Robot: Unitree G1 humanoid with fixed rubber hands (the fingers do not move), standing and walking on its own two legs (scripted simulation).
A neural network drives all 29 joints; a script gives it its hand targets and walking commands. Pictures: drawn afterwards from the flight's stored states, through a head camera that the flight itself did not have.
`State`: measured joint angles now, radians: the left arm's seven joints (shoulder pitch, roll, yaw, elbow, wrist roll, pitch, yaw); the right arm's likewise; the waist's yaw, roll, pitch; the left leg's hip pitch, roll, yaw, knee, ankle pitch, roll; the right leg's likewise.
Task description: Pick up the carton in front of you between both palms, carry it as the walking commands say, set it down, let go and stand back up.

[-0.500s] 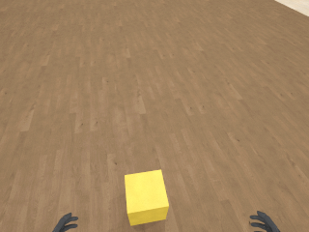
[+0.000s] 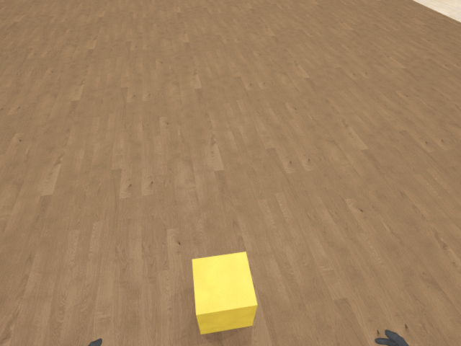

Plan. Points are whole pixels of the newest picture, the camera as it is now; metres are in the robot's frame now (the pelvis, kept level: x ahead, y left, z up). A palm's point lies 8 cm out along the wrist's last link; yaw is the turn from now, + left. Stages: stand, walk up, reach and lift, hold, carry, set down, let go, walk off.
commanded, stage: stand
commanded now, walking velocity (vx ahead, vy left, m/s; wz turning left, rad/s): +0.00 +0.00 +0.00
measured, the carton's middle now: (223, 293) +0.45 +0.04 -0.65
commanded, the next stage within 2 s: none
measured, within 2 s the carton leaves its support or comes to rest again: neither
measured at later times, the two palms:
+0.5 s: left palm out of the picture +0.06 +0.28 -0.11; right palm out of the picture +0.07 -0.29 -0.10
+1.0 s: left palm out of the picture +0.05 +0.28 -0.11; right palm out of the picture +0.07 -0.31 -0.10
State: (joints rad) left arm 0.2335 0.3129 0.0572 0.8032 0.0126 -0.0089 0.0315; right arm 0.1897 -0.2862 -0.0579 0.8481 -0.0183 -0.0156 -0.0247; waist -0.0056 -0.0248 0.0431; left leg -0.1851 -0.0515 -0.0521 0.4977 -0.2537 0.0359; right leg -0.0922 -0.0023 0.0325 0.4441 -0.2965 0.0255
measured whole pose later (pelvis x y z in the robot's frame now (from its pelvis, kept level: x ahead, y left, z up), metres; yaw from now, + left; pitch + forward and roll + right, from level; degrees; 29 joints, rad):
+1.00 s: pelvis -0.02 -0.02 +0.01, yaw +1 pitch -3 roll +0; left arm 0.20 0.34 0.04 0.94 0.01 -0.02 0.03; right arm 0.17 -0.32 -0.04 0.99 0.00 -0.02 -0.03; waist -0.01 -0.01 0.05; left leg -0.18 -0.04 -0.08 0.41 -0.17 0.01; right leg -0.09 0.01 0.00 0.39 -0.24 0.00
